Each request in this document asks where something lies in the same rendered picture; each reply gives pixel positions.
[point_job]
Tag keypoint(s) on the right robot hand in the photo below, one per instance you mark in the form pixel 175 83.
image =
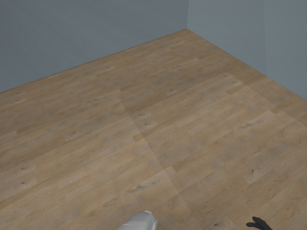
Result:
pixel 259 224

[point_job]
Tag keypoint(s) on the robot left thigh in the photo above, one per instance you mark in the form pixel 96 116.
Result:
pixel 140 221

